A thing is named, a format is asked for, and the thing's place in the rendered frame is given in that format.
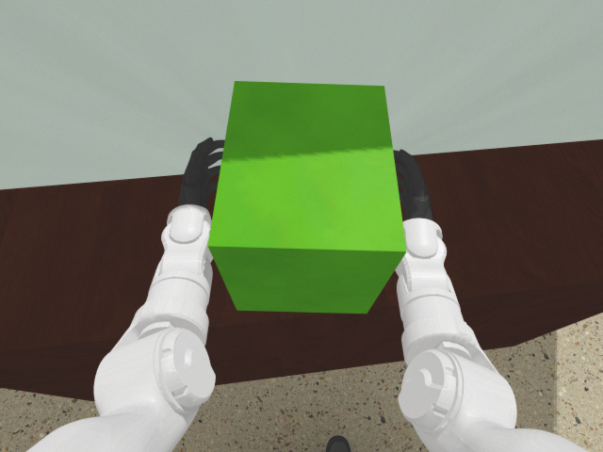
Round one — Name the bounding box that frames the robot right upper arm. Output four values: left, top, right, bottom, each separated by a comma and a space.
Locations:
398, 348, 588, 452

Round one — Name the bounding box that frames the carton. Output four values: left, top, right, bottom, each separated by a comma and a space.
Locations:
208, 81, 407, 314

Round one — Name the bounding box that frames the right robot hand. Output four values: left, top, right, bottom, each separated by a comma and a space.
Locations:
393, 150, 432, 220

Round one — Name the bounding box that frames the right robot forearm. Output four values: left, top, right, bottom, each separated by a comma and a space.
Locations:
395, 218, 500, 375

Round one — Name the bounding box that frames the left robot forearm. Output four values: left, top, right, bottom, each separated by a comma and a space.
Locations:
93, 204, 213, 411

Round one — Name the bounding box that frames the pedestal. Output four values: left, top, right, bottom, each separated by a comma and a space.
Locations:
0, 139, 603, 401

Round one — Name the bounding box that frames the robot left upper arm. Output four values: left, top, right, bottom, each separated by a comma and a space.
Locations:
26, 328, 216, 452

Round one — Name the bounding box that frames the left robot hand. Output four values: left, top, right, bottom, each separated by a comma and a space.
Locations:
177, 137, 225, 208

